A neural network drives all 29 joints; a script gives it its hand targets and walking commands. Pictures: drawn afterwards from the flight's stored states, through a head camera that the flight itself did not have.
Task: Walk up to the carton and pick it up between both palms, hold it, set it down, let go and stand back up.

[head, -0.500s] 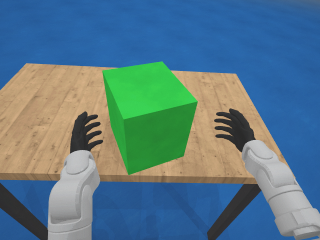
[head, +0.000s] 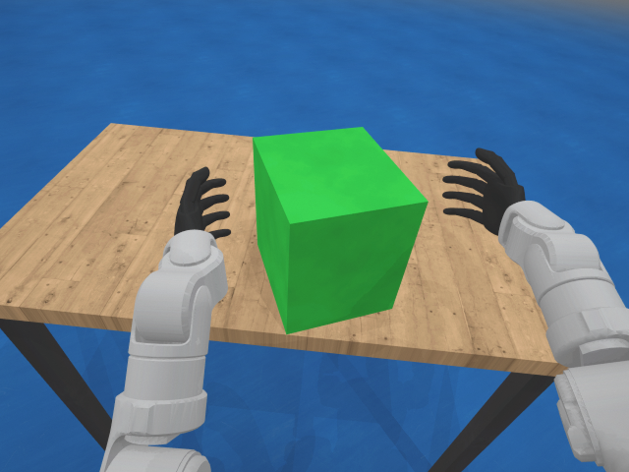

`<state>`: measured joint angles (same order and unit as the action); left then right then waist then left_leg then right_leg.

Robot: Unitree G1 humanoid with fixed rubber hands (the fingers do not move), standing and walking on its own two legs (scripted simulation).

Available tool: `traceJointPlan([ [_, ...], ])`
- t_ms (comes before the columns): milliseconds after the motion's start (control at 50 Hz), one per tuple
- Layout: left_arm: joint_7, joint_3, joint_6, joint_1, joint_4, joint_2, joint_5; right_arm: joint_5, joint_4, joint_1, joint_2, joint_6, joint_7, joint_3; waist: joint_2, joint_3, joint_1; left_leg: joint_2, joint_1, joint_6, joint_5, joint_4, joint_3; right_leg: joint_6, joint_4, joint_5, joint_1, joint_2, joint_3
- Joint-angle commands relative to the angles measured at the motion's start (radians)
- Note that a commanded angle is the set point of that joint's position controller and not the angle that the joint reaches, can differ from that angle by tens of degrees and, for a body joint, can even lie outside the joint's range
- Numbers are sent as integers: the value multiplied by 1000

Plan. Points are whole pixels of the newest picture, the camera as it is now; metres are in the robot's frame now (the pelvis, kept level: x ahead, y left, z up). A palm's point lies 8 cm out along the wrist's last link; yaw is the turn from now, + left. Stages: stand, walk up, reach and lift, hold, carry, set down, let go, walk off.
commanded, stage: reach and lift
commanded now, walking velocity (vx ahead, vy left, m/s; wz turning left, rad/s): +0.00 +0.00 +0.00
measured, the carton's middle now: (325, 227) +0.48 +0.05 +0.09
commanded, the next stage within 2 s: none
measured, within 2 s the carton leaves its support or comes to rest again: neither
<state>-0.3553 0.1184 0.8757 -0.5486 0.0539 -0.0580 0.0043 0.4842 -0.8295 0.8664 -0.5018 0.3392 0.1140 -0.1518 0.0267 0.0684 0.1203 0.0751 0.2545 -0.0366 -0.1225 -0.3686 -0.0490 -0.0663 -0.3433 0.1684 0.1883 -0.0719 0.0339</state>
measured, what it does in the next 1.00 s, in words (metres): stands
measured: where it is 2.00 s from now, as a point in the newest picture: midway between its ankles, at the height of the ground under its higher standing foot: outside the picture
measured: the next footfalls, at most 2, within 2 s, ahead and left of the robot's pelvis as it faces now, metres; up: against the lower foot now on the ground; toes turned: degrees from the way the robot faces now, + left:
none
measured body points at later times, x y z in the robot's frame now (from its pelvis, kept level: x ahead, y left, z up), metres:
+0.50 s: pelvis +0.03 -0.01 +0.00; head +0.06 -0.02 +0.45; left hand +0.40 +0.21 +0.20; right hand +0.53 -0.12 +0.22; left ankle +0.04 +0.14 -0.74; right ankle +0.01 -0.08 -0.74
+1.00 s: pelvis +0.04 -0.02 +0.00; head +0.08 -0.02 +0.45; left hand +0.42 +0.23 +0.21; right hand +0.55 -0.10 +0.24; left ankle +0.04 +0.14 -0.74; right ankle +0.01 -0.08 -0.74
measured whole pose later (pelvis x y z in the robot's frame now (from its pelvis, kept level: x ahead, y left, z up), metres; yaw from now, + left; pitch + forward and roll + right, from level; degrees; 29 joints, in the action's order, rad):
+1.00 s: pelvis +0.04 -0.02 +0.00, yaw +1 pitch +8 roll +0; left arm -0.29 0.24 0.79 -0.88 -0.22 0.04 0.05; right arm 0.50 -0.97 1.21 -0.48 0.39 0.03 -0.18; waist 0.01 0.06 0.22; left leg 0.08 0.31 -0.06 -0.13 -0.31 -0.03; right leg -0.08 -0.29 0.18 0.25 -0.08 0.04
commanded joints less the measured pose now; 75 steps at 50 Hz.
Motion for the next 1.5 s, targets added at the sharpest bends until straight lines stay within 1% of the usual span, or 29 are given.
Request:
traceJointPlan([
  [0, 0, 2, -63, -454, -4, 49, -8, -48, 14, 496, -181, -27, 8, 90, 41, 296, 21, -28, -183, 27, 33, 27, 53, 51, 101, 86, 34, 56, -91],
  [100, -11, 11, -111, -554, -101, 86, 12, -47, -91, 573, -115, -44, 9, 88, 38, 286, 50, -30, -145, 12, -59, 9, 59, 46, 118, 239, 23, 71, -132],
  [120, -12, 6, -115, -503, -180, 63, 11, -46, -58, 605, -114, -42, 13, 90, 66, 243, 97, -30, -122, 12, -72, 4, 60, 51, 124, 264, 32, 88, -156],
  [160, -14, 2, -117, -578, -143, 89, 19, -59, -91, 635, -125, -39, 11, 103, 45, 341, 70, -31, -170, 5, 7, 0, 62, 42, 95, 184, 38, 62, -118],
  [180, -13, 24, -120, -594, -131, 101, 37, -42, 16, 683, -127, -55, 5, 91, 63, 385, 106, -31, -187, 3, 71, -9, 57, 53, 83, 119, 41, 57, -112],
  [220, -15, -6, -108, -581, -70, 84, 36, -53, -47, 635, -159, -43, -5, 120, -7, 426, 44, -36, -199, -9, 175, -8, 58, 56, 39, -87, -8, 26, -69],
  [240, -9, -1, -99, -545, -27, 88, 20, -37, -36, 591, -156, -46, -3, 85, -44, 437, 57, -37, -227, -16, 261, -9, 60, 63, 31, -216, -41, 10, -44],
  [280, 24, 22, -83, -546, -8, 89, 21, -8, -51, 572, -160, -37, -23, 82, -20, 431, 19, -38, -264, -15, 306, -17, 60, 72, 44, -339, -94, 17, -48],
  [380, 18, -30, -64, -577, 33, 60, 51, 3, 93, 732, -211, -47, -41, 110, -25, 572, -9, -39, -276, -15, 443, -57, 72, 74, 7, -468, -101, 2, -16],
  [500, 69, 117, -92, -512, 61, 179, -16, 21, 81, 674, -133, -31, -80, 16, 132, 568, 60, -54, 13, -2, 417, 19, 49, 129, -49, -897, -429, 82, -107],
  [540, 81, 134, -95, -508, 22, 193, -26, 35, 80, 679, -142, -22, -89, -30, 130, 579, 93, -59, 19, 11, 382, 33, 37, 136, -49, -826, -433, 74, -106],
  [580, 73, 91, -94, -560, 88, 178, -9, 45, 167, 707, -185, -31, -93, 5, 43, 649, 65, -52, -67, 12, 423, 32, 47, 130, -35, -713, -375, 41, -61],
  [620, 62, 52, -104, -593, 115, 177, 32, 52, 158, 731, -174, -26, -85, 16, 56, 646, 43, -36, -171, -2, 461, 4, 60, 123, -3, -627, -247, 33, -56],
  [680, 86, 115, -79, -598, 37, 207, 17, 40, 163, 753, -120, -1, -89, 34, 127, 625, 89, -56, 4, 19, 338, 33, 32, 135, -6, -735, -390, 100, -147],
  [740, 107, 143, -107, -591, 98, 226, 2, 39, 227, 702, -108, -8, -111, 17, 99, 674, 95, -57, -5, 23, 402, 55, 30, 162, -45, -819, -447, 92, -124],
  [820, 77, 120, -106, -632, -14, 196, 33, 33, 83, 726, -140, 8, -82, 20, 61, 560, 88, -29, -93, 7, 346, 25, 46, 121, 12, -469, -231, 59, -84],
  [900, 71, 119, -95, -802, -189, 215, 45, 29, 39, 899, -160, 20, -90, 34, 56, 536, 87, -43, -50, 7, 243, 25, 39, 124, 26, -380, -215, 79, -114],
  [920, 65, 120, -120, -739, -181, 208, 32, 15, -23, 842, -91, 16, -87, 23, 65, 545, 139, -43, -26, 12, 245, 20, 27, 113, 36, -336, -229, 88, -149],
  [980, 51, 86, -148, -754, -56, 191, 50, 5, 19, 827, -155, -22, -79, 54, 26, 687, 83, -40, -195, -9, 465, -11, 55, 108, -35, -575, -228, 32, -49],
  [1040, 91, 129, -117, -756, -351, 205, 15, -25, -191, 816, -177, 5, -81, 90, 41, 438, 34, -44, -111, -2, 337, -11, 39, 117, 5, -481, -135, 58, -69],
  [1080, 64, 102, -177, -750, -224, 157, 29, 0, -81, 839, -141, -43, -59, 29, 39, 618, 97, -29, -178, -15, 441, -14, 41, 110, -17, -539, -166, 36, -36],
  [1120, 62, 62, -201, -768, -210, 153, 57, 16, -99, 854, -146, -61, -58, 36, 45, 657, 65, -29, -184, -21, 510, -41, 48, 101, -27, -636, -171, 33, -38],
  [1140, 69, 98, -195, -734, -305, 151, 4, -2, -160, 831, -134, -46, -64, 49, 26, 557, 60, -31, -123, -14, 420, -40, 53, 105, 2, -585, -153, 44, -57],
  [1200, 62, 92, -235, -814, -230, 161, -2, -11, -166, 832, -139, -72, -49, 55, -3, 596, 61, -29, -191, -11, 451, -24, 55, 104, 8, -525, -120, 34, -33],
  [1280, 53, 110, -251, -745, -281, 150, -12, -66, -169, 786, -126, -82, -19, 100, 19, 562, 88, -30, -167, -15, 351, -24, 41, 105, 14, -401, -83, 49, -36],
  [1340, 60, 160, -286, -717, -318, 159, -39, -78, -107, 794, -113, -106, -17, 83, 93, 606, 142, -46, -108, 6, 353, -16, 14, 116, -9, -484, -169, 60, -60],
  [1420, 51, 122, -357, -715, -274, 103, -21, -108, -60, 777, -78, -154, -12, 113, 90, 715, 122, -37, -100, 8, 372, -18, 19, 106, -1, -437, -159, 50, -57],
  [1440, 71, 165, -372, -659, -465, 53, -72, -166, -213, 723, 26, -146, -19, 140, 104, 515, 110, -47, -20, 27, 267, -5, 20, 100, 12, -336, -101, 59, -75],
  [1480, 62, 144, -413, -648, -306, 21, -67, -157, -123, 711, -3, -182, -13, 110, 58, 641, 127, -28, -102, -3, 401, -21, 30, 110, -9, -467, -130, 49, -62],
])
